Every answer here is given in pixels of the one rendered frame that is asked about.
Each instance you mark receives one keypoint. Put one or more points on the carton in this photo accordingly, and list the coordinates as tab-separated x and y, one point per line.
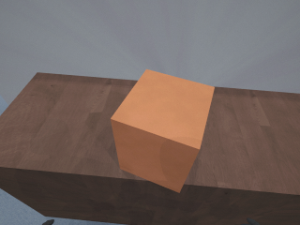
158	128

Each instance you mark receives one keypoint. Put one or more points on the pedestal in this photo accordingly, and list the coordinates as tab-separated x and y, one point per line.
58	156

